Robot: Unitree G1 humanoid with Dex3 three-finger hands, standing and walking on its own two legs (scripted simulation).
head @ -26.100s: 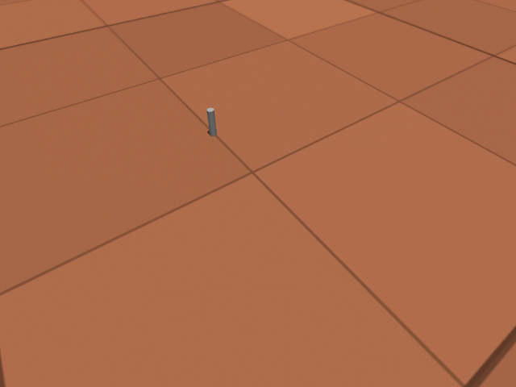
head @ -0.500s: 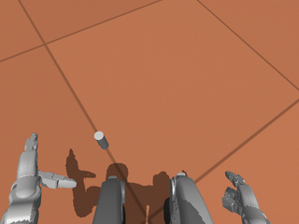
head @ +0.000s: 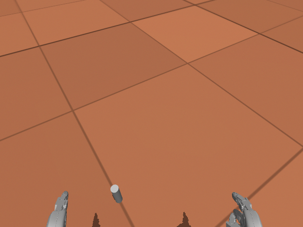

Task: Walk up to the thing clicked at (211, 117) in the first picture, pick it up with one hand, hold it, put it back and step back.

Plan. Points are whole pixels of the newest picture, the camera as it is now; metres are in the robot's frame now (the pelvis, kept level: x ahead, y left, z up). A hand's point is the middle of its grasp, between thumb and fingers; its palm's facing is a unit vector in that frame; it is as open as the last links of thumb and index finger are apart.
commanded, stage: home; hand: left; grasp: from the side
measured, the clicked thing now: (116, 194) +0.43 +0.20 -0.62
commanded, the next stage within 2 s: stand in 1.60 s
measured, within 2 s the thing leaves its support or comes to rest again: neither
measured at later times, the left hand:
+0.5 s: hand out of the picture +0.17 +0.17 -0.05, palm faces +0.12 -0.95 -0.28, open 17.4 cm
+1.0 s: hand out of the picture +0.16 +0.18 -0.05, palm faces +0.12 -0.95 -0.28, open 17.4 cm
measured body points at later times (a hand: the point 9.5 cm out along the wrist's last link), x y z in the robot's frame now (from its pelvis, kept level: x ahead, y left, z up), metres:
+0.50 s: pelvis +0.00 -0.01 +0.01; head +0.03 +0.00 +0.46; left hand +0.16 +0.22 -0.03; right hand +0.16 -0.25 -0.06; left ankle +0.00 +0.12 -0.68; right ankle +0.01 -0.14 -0.68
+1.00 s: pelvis +0.00 -0.01 +0.01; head +0.02 +0.00 +0.46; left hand +0.16 +0.22 -0.03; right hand +0.17 -0.24 -0.06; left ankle +0.00 +0.12 -0.68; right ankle +0.01 -0.14 -0.68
